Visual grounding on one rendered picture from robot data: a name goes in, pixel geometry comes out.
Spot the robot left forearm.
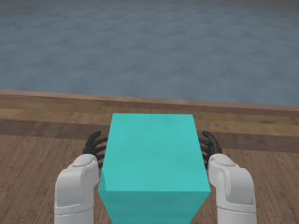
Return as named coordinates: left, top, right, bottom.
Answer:
left=54, top=154, right=100, bottom=224

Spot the robot right forearm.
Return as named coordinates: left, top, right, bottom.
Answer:
left=207, top=153, right=257, bottom=224

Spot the robot right hand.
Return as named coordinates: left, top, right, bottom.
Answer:
left=198, top=131, right=222, bottom=169

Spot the carton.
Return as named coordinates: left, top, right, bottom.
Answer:
left=98, top=113, right=211, bottom=224

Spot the robot left hand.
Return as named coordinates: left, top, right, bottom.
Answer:
left=82, top=131, right=108, bottom=169

